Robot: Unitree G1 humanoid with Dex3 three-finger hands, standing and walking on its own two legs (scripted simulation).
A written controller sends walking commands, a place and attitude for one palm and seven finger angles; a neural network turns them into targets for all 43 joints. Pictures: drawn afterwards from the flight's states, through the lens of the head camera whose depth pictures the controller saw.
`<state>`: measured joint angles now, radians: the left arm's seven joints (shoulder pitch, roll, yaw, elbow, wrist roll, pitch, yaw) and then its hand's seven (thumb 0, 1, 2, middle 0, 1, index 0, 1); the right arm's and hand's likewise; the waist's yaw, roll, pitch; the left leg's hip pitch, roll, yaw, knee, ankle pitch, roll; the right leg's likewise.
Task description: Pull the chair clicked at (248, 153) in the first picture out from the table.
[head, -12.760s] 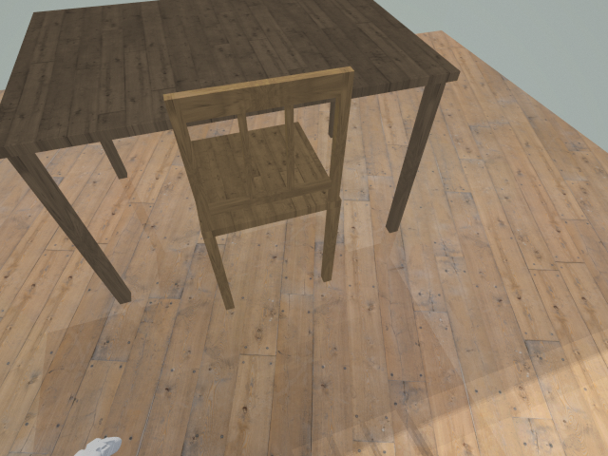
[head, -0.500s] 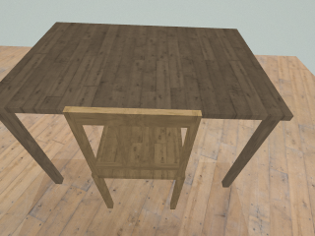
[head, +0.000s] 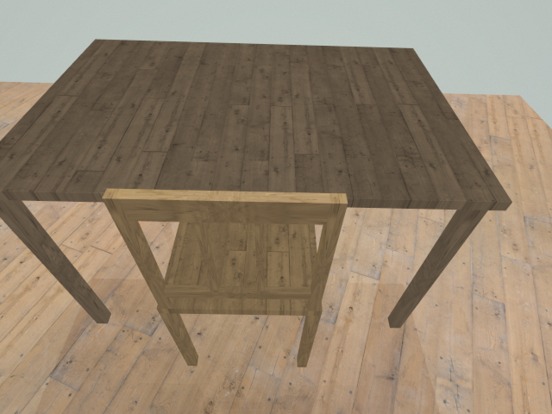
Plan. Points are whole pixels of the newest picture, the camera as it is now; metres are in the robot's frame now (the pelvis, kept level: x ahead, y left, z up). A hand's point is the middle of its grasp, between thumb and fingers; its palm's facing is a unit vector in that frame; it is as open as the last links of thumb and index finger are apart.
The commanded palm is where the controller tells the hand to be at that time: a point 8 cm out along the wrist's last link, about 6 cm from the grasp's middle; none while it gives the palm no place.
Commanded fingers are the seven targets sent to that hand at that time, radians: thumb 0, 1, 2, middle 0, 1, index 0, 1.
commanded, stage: look again from close up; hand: left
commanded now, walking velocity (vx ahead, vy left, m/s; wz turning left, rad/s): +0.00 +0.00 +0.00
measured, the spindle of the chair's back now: (208, 258) +0.42 +0.17 -0.11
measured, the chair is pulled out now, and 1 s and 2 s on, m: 0.00 0.00 0.00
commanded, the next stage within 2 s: none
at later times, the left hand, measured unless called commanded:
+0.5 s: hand out of the picture -0.03 +0.14 -0.18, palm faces +0.06 -0.99 -0.16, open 7.4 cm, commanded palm none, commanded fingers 0.00 0.90 0.90 -0.20 -0.30 -0.20 -0.30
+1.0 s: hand out of the picture -0.03 +0.12 -0.18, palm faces +0.07 -0.99 -0.15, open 7.4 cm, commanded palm none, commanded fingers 0.00 0.90 0.90 -0.20 -0.30 -0.20 -0.30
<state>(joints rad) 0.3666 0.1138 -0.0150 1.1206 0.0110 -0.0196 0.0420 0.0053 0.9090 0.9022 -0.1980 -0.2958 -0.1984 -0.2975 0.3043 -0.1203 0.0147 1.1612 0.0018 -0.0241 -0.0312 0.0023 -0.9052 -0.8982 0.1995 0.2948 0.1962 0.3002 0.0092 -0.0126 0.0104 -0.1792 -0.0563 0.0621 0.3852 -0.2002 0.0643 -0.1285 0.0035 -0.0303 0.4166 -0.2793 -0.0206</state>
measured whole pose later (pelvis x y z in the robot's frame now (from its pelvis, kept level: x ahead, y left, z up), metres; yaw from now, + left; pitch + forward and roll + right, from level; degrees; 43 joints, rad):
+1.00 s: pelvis +0.01 -0.02 +0.00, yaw +1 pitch -1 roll +1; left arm 0.38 0.10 -0.02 1.12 0.01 -0.03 0.04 0.01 0.91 0.90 -0.20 -0.30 -0.20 -0.30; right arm 0.31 -0.11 0.02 1.17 0.00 -0.03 -0.04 0.00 -0.91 -0.90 0.20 0.29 0.20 0.30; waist 0.01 -0.01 0.00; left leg -0.16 -0.03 0.04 0.40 -0.22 0.03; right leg -0.10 0.03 -0.05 0.40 -0.29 -0.05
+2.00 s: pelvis +0.01 -0.04 +0.00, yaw +1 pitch -1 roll +1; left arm 0.39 0.10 -0.01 1.09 0.00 -0.03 0.05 0.01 0.91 0.90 -0.20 -0.30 -0.20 -0.30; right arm 0.32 -0.11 0.01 1.18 0.00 -0.03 -0.04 0.00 -0.90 -0.90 0.20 0.29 0.20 0.30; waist 0.01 0.00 0.00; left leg -0.17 -0.01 0.02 0.41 -0.23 0.00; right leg -0.09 0.06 -0.06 0.38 -0.29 -0.08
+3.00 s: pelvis -0.03 -0.04 -0.09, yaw +1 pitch +13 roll +2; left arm 0.42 0.06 -0.04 0.12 -0.14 -0.56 -0.13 0.02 0.65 0.79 -0.17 -0.25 -0.17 -0.26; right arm 0.11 -0.28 -0.08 0.53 0.01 -0.16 0.01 0.01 -0.91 -0.90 0.20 0.29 0.19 0.30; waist -0.01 -0.05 -0.17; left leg -0.85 -0.01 0.06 1.08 -0.46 0.02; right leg -0.80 0.02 -0.06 1.13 -0.56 -0.08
